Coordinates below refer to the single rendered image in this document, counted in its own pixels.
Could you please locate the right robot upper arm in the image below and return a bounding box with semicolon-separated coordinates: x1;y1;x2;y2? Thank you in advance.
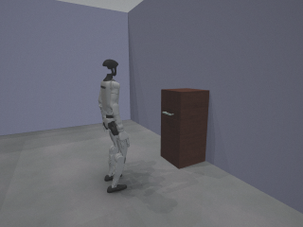
109;81;120;110

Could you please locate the robot left forearm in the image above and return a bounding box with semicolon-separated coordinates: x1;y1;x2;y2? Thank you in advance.
98;103;107;120

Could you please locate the robot right forearm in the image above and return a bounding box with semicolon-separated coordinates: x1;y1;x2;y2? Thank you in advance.
112;103;124;132

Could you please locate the robot left thigh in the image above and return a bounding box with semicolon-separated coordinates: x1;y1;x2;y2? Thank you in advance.
103;122;119;155

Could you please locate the right robot hand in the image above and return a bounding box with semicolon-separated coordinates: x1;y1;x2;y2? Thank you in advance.
118;131;130;149

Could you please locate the right robot foot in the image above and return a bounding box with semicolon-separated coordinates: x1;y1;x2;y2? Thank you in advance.
107;184;127;193

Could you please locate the left robot upper arm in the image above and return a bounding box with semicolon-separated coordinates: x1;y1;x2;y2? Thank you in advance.
98;83;102;105

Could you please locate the cabinet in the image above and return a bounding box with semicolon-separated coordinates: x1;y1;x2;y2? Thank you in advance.
160;88;210;169

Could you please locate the drawer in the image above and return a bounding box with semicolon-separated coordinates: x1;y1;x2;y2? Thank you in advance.
162;106;180;121

